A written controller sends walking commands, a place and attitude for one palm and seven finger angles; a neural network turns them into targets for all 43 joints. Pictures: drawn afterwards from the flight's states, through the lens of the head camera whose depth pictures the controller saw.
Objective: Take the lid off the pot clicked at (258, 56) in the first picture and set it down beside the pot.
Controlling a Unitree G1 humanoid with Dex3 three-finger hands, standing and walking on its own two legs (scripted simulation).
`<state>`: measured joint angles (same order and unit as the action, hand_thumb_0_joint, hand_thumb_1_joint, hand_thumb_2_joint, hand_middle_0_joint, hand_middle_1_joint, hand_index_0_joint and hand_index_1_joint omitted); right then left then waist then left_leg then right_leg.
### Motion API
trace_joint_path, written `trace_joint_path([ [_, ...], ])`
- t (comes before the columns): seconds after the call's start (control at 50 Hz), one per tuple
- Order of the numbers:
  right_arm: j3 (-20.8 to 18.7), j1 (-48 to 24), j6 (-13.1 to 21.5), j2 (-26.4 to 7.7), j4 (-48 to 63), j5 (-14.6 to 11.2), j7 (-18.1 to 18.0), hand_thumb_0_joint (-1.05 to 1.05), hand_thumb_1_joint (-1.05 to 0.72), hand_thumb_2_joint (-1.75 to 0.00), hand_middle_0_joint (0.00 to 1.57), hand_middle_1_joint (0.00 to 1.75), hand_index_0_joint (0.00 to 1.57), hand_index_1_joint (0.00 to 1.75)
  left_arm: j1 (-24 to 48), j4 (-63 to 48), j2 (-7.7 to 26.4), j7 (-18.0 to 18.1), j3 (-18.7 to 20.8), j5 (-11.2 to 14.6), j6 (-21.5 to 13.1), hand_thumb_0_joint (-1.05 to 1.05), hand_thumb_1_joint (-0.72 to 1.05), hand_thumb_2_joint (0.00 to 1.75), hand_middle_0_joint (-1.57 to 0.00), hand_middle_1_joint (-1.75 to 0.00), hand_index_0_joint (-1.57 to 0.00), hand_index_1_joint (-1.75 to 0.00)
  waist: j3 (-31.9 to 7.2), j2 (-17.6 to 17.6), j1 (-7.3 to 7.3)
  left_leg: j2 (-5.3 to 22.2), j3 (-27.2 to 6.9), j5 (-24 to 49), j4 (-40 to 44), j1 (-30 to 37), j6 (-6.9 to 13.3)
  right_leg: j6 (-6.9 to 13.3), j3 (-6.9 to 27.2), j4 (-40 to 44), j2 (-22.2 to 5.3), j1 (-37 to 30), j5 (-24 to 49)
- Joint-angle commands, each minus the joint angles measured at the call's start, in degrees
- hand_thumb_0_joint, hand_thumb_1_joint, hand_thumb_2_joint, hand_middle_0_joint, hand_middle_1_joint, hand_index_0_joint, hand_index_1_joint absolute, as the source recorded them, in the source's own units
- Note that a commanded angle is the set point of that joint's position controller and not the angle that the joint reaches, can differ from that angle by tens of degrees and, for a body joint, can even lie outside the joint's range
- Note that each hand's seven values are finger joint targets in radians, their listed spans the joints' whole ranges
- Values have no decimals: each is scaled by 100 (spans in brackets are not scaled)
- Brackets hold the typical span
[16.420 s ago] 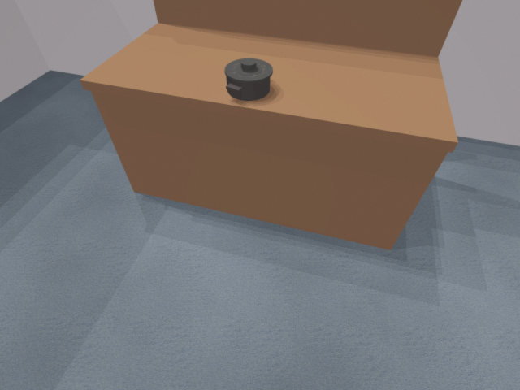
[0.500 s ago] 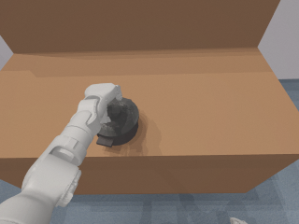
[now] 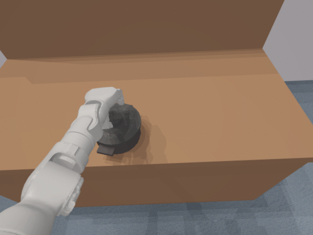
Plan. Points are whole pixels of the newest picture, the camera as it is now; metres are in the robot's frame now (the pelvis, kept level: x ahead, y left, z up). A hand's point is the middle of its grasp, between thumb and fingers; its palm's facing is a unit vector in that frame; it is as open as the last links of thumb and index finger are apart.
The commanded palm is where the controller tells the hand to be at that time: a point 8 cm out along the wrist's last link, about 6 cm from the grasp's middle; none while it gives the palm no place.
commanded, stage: move the open hand above the knob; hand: left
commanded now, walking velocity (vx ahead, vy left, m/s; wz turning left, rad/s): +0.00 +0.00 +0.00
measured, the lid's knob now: (114, 118) +0.47 +0.12 -0.01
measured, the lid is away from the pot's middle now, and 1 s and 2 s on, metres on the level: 0.00 0.00 0.00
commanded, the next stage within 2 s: lower the open fingers around the knob in 1.24 s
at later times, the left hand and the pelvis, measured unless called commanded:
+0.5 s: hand (106, 114) +0.44 +0.13 +0.05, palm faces -0.37 -0.05 -0.93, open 10.5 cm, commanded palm +0.44 +0.13 +0.11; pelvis +0.00 +0.00 +0.00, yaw +0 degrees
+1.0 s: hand (106, 115) +0.44 +0.13 +0.04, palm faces -0.37 -0.05 -0.93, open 10.5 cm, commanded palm +0.45 +0.13 +0.11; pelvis +0.00 +0.00 +0.00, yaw +0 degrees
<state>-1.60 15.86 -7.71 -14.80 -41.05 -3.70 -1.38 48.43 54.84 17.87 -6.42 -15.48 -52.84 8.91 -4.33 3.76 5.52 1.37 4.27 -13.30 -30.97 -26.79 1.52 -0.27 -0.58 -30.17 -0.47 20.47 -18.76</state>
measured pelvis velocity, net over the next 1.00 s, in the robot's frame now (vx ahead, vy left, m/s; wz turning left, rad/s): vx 0.00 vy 0.00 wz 0.01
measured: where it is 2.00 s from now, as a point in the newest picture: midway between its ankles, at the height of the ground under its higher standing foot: outside the picture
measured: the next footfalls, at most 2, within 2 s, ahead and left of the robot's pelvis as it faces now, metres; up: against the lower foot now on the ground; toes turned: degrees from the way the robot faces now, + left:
none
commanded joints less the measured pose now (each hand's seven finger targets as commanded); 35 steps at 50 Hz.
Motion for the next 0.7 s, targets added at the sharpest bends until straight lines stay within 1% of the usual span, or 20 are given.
trace_joint_path([
  [0.0, -238, -39, 177, -758, 622, 4, -25, 0, -90, -90, 20, 30, 20, 30, 2985, -1359, 1012, 179, 238, -39, 16, 0, -12, 100, -52, -67, -52, -67, -2223, -373, 64, -199, -259, 1708, 8, 2109, 329, 215, -164, 325, 245, 76, 2420],
  [0.06, -210, -39, 172, -763, 655, 13, -54, 0, -90, -90, 20, 30, 20, 30, 2640, -1166, 1220, 143, 460, -29, -32, 0, -12, 100, -52, -67, -52, -67, -2260, -578, 0, -206, -282, 1843, 5, 2049, 342, 219, -155, 322, 242, -45, 2533],
  [0.08, -204, -62, 148, -763, 617, 3, -47, 0, -90, -90, 20, 30, 20, 30, 2683, -1029, 921, 122, 183, 0, 5, 0, -12, 100, -52, -67, -52, -67, -1898, -482, 82, -191, -230, 1663, 15, 1932, 329, 208, -170, 348, 235, 132, 2415],
  [0.12, -209, -41, 150, -781, 593, -9, -38, 0, -90, -90, 20, 30, 20, 30, 2823, -1036, 1094, 152, 290, -34, 39, 0, -12, 100, -52, -67, -52, -67, -1864, -503, 66, -180, -237, 1489, 38, 1907, 327, 211, -167, 360, 241, 193, 2239],
  [0.18, -219, -72, 177, -742, 649, 7, -54, 0, -90, -90, 20, 30, 20, 30, 2949, -1377, 939, 131, 199, 20, -62, 0, -12, 100, -52, -67, -52, -67, -2151, -380, 68, -187, -265, 1725, -9, 2113, 336, 224, -163, 306, 228, 77, 2432],
  [0.2, -212, -55, 167, -751, 637, 9, -52, 0, -90, -90, 20, 30, 20, 30, 2856, -1298, 1064, 143, 292, -37, -54, 0, -12, 100, -52, -67, -52, -67, -2263, -378, 32, -201, -279, 1796, -8, 2175, 329, 225, -163, 288, 243, 72, 2452],
  [0.22, -204, -72, 157, -736, 633, 9, -39, 0, -90, -90, 20, 30, 20, 30, 2746, -1124, 893, 139, 167, -29, -13, 0, -12, 100, -52, -67, -52, -67, -2053, -392, 55, -200, -258, 1747, -24, 2084, 326, 224, -183, 300, 242, 162, 2416],
  [0.26, -185, -96, 143, -766, 624, 1, -54, 0, -90, -90, 20, 30, 20, 30, 2764, -1034, 1048, 145, 310, -50, -8, 0, -12, 100, -52, -67, -52, -67, -2031, -557, 32, -207, -258, 1692, 2, 1940, 330, 226, -156, 310, 239, 116, 2413],
  [0.28, -187, -98, 131, -770, 625, 1, -55, 0, -90, -90, 20, 30, 20, 30, 2744, -883, 972, 145, 235, -1, 47, 0, -12, 100, -52, -67, -52, -67, -1792, -620, 70, -191, -232, 1473, 27, 1782, 322, 206, -160, 342, 222, 125, 2272],
  [0.32, -169, -88, 152, -785, 628, -4, -83, 0, -90, -90, 20, 30, 20, 30, 2963, -1008, 1206, 164, 355, -31, 54, 0, -12, 100, -52, -67, -52, -67, -1978, -605, 58, -219, -225, 1377, 44, 1797, 339, 198, -111, 360, 212, 13, 2280],
  [0.4, -196, -62, 208, -741, 649, 19, -101, 0, -90, -90, 20, 30, 20, 30, 3060, -1369, 1186, 137, 341, -66, -72, 0, -12, 100, -52, -67, -52, -67, -2374, -287, 56, -224, -268, 1782, -36, 2205, 342, 216, -121, 305, 221, 0, 2539],
  [0.42, -190, -64, 178, -739, 631, 14, -90, 0, -90, -90, 20, 30, 20, 30, 2630, -888, 1091, 123, 324, -54, -7, 0, -12, 100, -52, -67, -52, -67, -2063, -420, 39, -213, -241, 1738, -42, 2002, 324, 218, -148, 309, 224, 51, 2486],
  [0.46, -186, -81, 170, -765, 664, 10, -71, 0, -90, -90, 20, 30, 20, 30, 2625, -1004, 1164, 87, 413, -27, -26, 0, -12, 100, -52, -67, -52, -67, -2147, -666, 2, -233, -226, 1774, -41, 1873, 343, 209, -117, 319, 214, -116, 2688],
  [0.52, -191, -110, 131, -771, 692, 11, -54, 0, -90, -90, 20, 30, 20, 30, 2613, -1142, 1185, 45, 371, -16, -43, 0, -12, 100, -52, -67, -52, -67, -2095, -536, 18, -233, -208, 1834, -41, 1909, 336, 202, -125, 310, 211, -142, 2818],
  [0.56, -206, -131, 139, -753, 723, 11, -66, 0, -90, -90, 20, 30, 20, 30, 2797, -1464, 1204, 26, 392, -20, -135, 0, -12, 100, -52, -67, -52, -67, -2268, -534, 21, -235, -229, 1969, -62, 2030, 360, 212, -111, 319, 214, -184, 2875],
  [0.58, -225, -140, 130, -743, 716, 15, -55, 0, -90, -90, 20, 30, 20, 30, 2806, -1534, 1137, 24, 320, 0, -146, 0, -12, 100, -52, -67, -52, -67, -2183, -278, 34, -211, -225, 1976, -55, 2126, 345, 214, -138, 317, 214, -80, 2802],
  [0.6, -231, -110, 131, -734, 705, 14, -47, 0, -90, -90, 20, 30, 20, 30, 2746, -1602, 1097, 32, 300, -29, -169, 0, -12, 100, -52, -67, -52, -67, -2350, -304, 23, -216, -263, 2129, -70, 2292, 346, 216, -159, 291, 241, -36, 2801],
  [0.64, -229, -130, 110, -724, 694, 9, -13, 0, -90, -90, 20, 30, 20, 30, 2508, -1413, 939, 56, 213, -29, -140, 0, -12, 100, -52, -67, -52, -67, -2152, -318, 15, -201, -278, 2082, -56, 2270, 327, 222, -209, 300, 261, 135, 2608],
  [0.66, -225, -113, 112, -736, 701, 13, -17, 0, -90, -90, 20, 30, 20, 30, 2422, -1310, 1009, 58, 333, 4, -150, 0, -12, 100, -52, -67, -52, -67, -2098, -509, -17, -200, -278, 2102, -60, 2134, 338, 231, -202, 306, 258, 47, 2672],
  [0.68, -215, -120, 82, -770, 661, 5, -5, 0, -90, -90, 20, 30, 20, 30, 2389, -1112, 1070, 79, 339, 12, -92, 0, -12, 100, -52, -67, -52, -67, -1840, -484, -2, -177, -252, 1866, -24, 1973, 325, 222, -192, 324, 245, 109, 2521],
])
